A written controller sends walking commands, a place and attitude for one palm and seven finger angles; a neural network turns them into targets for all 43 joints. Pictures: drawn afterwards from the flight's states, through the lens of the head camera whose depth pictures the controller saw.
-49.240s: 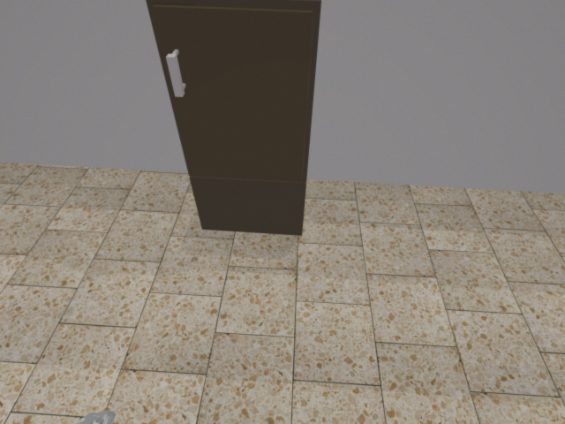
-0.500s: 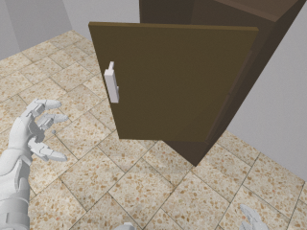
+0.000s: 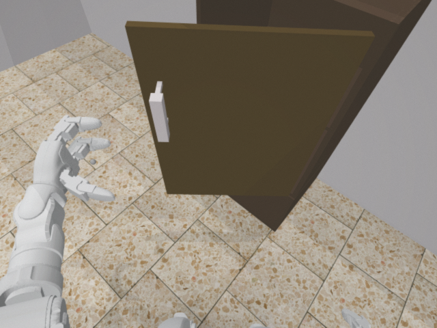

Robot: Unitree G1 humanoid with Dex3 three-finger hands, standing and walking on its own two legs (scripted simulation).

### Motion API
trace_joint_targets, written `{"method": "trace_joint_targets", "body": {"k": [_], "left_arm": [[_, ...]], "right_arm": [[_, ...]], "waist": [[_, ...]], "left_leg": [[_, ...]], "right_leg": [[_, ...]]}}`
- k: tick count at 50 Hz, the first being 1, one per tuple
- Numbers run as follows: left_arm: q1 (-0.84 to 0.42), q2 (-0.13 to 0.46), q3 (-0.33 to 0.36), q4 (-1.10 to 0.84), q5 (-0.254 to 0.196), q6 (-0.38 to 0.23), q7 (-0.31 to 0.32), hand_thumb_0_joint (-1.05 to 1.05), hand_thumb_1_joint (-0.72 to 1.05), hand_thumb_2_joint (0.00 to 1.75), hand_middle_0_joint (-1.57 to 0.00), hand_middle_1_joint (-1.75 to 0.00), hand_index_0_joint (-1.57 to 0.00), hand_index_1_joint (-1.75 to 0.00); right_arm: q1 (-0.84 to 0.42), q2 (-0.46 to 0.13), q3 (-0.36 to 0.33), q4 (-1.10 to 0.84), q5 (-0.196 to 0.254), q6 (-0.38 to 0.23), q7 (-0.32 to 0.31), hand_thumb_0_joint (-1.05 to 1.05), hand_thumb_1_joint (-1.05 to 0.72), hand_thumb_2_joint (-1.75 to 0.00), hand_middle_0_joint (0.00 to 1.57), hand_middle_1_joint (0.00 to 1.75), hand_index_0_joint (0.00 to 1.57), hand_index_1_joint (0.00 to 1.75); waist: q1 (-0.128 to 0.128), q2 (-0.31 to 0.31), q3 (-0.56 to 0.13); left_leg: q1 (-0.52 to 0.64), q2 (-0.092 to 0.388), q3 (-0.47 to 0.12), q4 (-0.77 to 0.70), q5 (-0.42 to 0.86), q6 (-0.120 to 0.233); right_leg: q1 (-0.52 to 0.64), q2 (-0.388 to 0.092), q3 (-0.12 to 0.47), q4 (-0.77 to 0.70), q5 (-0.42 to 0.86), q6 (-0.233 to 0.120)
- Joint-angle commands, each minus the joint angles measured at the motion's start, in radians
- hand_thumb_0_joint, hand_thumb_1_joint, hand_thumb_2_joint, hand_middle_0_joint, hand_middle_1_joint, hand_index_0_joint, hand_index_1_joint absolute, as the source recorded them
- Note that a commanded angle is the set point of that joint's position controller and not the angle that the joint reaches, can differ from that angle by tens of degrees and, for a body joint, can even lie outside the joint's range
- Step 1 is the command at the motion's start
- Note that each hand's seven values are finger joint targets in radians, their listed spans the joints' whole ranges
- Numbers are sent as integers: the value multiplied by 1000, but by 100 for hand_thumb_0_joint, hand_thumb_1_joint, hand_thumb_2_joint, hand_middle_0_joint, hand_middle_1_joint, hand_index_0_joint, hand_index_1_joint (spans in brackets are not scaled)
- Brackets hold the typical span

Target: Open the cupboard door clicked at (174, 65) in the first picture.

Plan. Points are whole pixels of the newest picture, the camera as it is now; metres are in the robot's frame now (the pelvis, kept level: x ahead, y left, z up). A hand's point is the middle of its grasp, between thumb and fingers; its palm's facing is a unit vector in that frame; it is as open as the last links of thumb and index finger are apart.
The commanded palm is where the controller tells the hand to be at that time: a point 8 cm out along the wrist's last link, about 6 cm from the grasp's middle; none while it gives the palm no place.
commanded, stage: move the hooked fingers beside the handle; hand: left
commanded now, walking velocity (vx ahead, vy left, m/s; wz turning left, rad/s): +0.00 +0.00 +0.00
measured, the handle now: (161, 112) +0.53 +0.13 +0.06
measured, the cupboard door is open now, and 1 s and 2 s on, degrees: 41 41 41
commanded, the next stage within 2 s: slide the fingers in behind the handle in 1.58 s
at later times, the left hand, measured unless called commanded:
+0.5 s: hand (120, 133) +0.46 +0.20 +0.07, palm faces +0.03 -1.00 -0.01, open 14.0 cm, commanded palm +0.44 +0.25 +0.06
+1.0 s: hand (131, 126) +0.50 +0.19 +0.05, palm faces +0.04 -1.00 -0.01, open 14.0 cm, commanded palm +0.47 +0.24 +0.06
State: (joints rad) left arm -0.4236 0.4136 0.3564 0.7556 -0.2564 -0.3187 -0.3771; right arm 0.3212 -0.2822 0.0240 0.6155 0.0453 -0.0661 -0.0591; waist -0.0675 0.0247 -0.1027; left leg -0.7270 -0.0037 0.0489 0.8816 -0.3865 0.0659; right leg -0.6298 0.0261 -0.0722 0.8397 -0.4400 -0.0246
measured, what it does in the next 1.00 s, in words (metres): stands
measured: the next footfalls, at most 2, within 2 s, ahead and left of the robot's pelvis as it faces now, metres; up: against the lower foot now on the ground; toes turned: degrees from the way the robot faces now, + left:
none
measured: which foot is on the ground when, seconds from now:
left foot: down 0.00-1.00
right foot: down 0.00-1.00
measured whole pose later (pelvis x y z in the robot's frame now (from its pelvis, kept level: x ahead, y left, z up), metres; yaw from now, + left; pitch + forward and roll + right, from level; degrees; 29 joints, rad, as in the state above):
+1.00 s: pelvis +0.01 -0.02 -0.02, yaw -2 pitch +20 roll -2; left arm -0.79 0.54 0.45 1.15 -0.13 -0.36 -0.29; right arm 0.41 -0.28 0.03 0.61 0.02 0.09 -0.02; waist -0.16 0.02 -0.11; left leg -0.89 0.04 0.05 0.97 -0.43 0.04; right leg -0.81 0.07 -0.07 0.93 -0.48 -0.05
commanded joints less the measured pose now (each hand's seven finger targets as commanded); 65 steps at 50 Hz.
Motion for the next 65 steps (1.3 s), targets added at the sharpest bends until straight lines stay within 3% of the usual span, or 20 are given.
{"method": "trace_joint_targets", "body": {"k": [1, 4, 5, 10, 15, 17, 23, 26, 35, 39, 42, 44, 46, 49, 54, 57, 59, 60, 62, 65], "left_arm": [[-396, 231, 27, -144, 2, -60, 35, 0, -50, 30, -30, -120, -30, -120], [-435, 234, 26, -129, 22, -75, 64, 0, -50, 30, -30, -120, -30, -120], [-478, 196, -13, -139, 25, -83, 69, 0, -50, 30, -30, -120, -30, -120], [-555, 251, 33, -51, 45, -115, 103, 0, -50, 30, -30, -120, -30, -120], [-649, 245, 12, 41, 70, -131, 111, 0, -50, 30, -30, -120, -30, -120], [-660, 291, 47, 76, 73, -134, 112, 0, -50, 30, -30, -120, -30, -120], [-703, 275, 36, 107, 77, -148, 108, 0, -50, 30, -30, -120, -30, -120], [-716, 328, 73, 164, 82, -135, 108, 0, -50, 30, -30, -120, -30, -120], [-875, 387, 78, 183, 113, -150, 115, 0, -50, 30, -30, -120, -30, -120], [-793, 388, 94, 186, 113, -138, 102, 0, -50, 30, -30, -120, -30, -120], [-749, 349, 63, 223, 108, -102, 91, 0, -50, 30, -30, -120, -30, -120], [-752, 425, 116, 212, 112, -96, 88, 0, -50, 30, -30, -120, -30, -120], [-737, 440, 132, 198, 107, -98, 88, 0, -50, 30, -30, -120, -30, -120], [-788, 487, 159, 124, 111, -132, 90, 0, -50, 30, -30, -120, -30, -120], [-747, 392, 101, 75, 95, -161, 66, 0, -50, 30, -30, -120, -30, -120], [-696, 317, 39, 205, 78, -99, 36, 0, -50, 30, -30, -120, -30, -120], [-724, 318, 27, 245, 78, -67, 23, 0, -50, 30, -30, -120, -30, -120], [-711, 336, 41, 256, 77, -58, 26, 0, -50, 30, -30, -120, -30, -120], [-758, 318, 26, 200, 77, -77, 39, 0, -50, 30, -30, -120, -30, -120], [-826, 327, 49, 56, 79, -152, 75, 0, -50, 30, -30, -120, -30, -120]], "right_arm": [[59, -165, -63, -93, -2, -17, -8, 0, -90, -90, 20, 30, 20, 30], [72, -168, -67, -90, -6, -4, -5, 0, -90, -90, 20, 30, 20, 30], [71, -164, -65, -90, -6, -1, -3, 0, -90, -90, 20, 30, 20, 30], [96, -171, -65, -62, -15, 18, 3, 0, -90, -90, 20, 30, 20, 30], [115, -168, -60, -45, -19, 40, 7, 0, -90, -90, 20, 30, 20, 30], [126, -174, -61, -42, -21, 48, 7, 0, -90, -90, 20, 30, 20, 30], [155, -170, -63, -39, -28, 74, 20, 0, -90, -90, 20, 30, 20, 30], [173, -177, -64, -33, -26, 90, 19, 0, -90, -90, 20, 30, 20, 30], [210, -175, -59, -23, -29, 105, 22, 0, -90, -90, 20, 30, 20, 30], [229, -175, -61, -37, -33, 116, 32, 0, -90, -90, 20, 30, 20, 30], [225, -171, -59, -52, -26, 130, 36, 0, -90, -90, 20, 30, 20, 30], [234, -178, -60, -60, -26, 135, 31, 0, -90, -90, 20, 30, 20, 30], [232, -176, -60, -69, -24, 136, 28, 0, -90, -90, 20, 30, 20, 30], [234, -172, -59, -69, -26, 131, 24, 0, -90, -90, 20, 30, 20, 30], [227, -163, -66, -60, -23, 130, 34, 0, -90, -90, 20, 30, 20, 30], [213, -165, -61, -53, -15, 139, 33, 0, -90, -90, 20, 30, 20, 30], [220, -175, -59, -51, -12, 142, 28, 0, -90, -90, 20, 30, 20, 30], [217, -179, -61, -52, -14, 144, 27, 0, -90, -90, 20, 30, 20, 30], [213, -175, -63, -57, -16, 139, 26, 0, -90, -90, 20, 30, 20, 30], [214, -166, -68, -53, -28, 128, 36, 0, -90, -90, 20, 30, 20, 30]], "waist": [[-13, 45, -275], [-11, 58, -310], [-27, 72, -317], [-26, 64, -342], [-46, 73, -355], [-40, 60, -364], [-52, 80, -404], [-62, 30, -380], [-99, 104, -422], [-73, 124, -503], [-82, 65, -439], [-73, 52, -438], [-70, 22, -438], [-69, 73, -480], [-72, 153, -525], [-96, 70, -383], [-112, 37, -334], [-98, 48, -326], [-104, 59, -364], [-82, 167, -512]], "left_leg": [[344, 32, -144, -113, 298, -44], [383, 38, -158, -110, 309, -50], [395, 38, -157, -108, 302, -51], [383, 38, -163, -93, 291, -53], [366, 36, -159, -73, 286, -48], [335, 34, -150, -64, 285, -45], [329, 33, -136, -26, 359, -38], [253, 29, -116, -15, 326, -27], [223, 30, -111, 32, 323, -20], [260, 28, -107, 36, 407, -22], [190, 25, -90, 29, 363, -13], [139, 22, -78, 30, 351, -8], [102, 18, -71, 30, 344, -5], [117, 17, -68, 39, 359, -5], [285, 25, -83, 43, 458, -14], [193, 23, -80, 27, 362, -9], [155, 23, -79, 25, 336, -4], [146, 21, -83, 24, 318, -7], [179, 24, -91, 30, 336, -8], [336, 32, -116, 52, 464, -24]], "right_leg": [[-59, 4, 24, -93, 231, -2], [-81, 5, 24, -86, 214, -5], [-97, 4, 24, -87, 208, -3], [-106, 6, 29, -74, 199, -6], [-127, 9, 32, -61, 203, -5], [-107, 9, 37, -57, 215, -5], [-106, 18, 43, -37, 282, -3], [-79, 18, 56, -42, 300, 5], [-108, 23, 75, -19, 311, 9], [-66, 27, 70, -3, 387, 6], [-46, 28, 76, -21, 391, 15], [7, 25, 90, -20, 422, 18], [50, 21, 103, -24, 457, 23], [76, 20, 117, -14, 494, 25], [-2, 36, 88, -15, 493, 12], [-35, 34, 79, -40, 425, 17], [-53, 30, 83, -45, 414, 20], [-63, 29, 77, -42, 383, 16], [-86, 29, 75, -31, 374, 14], [-123, 37, 62, 5, 398, 2]]}}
